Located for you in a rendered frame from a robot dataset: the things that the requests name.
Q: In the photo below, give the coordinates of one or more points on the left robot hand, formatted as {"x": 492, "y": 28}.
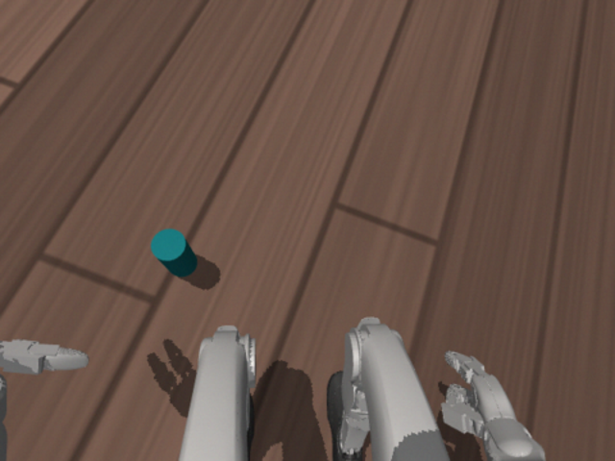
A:
{"x": 31, "y": 357}

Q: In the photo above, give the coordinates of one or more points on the right robot hand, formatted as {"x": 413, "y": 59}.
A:
{"x": 469, "y": 411}

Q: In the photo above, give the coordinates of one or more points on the right robot foot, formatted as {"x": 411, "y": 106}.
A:
{"x": 335, "y": 412}

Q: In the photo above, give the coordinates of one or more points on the can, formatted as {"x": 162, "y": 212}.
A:
{"x": 172, "y": 250}

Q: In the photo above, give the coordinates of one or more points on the right robot arm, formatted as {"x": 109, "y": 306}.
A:
{"x": 505, "y": 439}

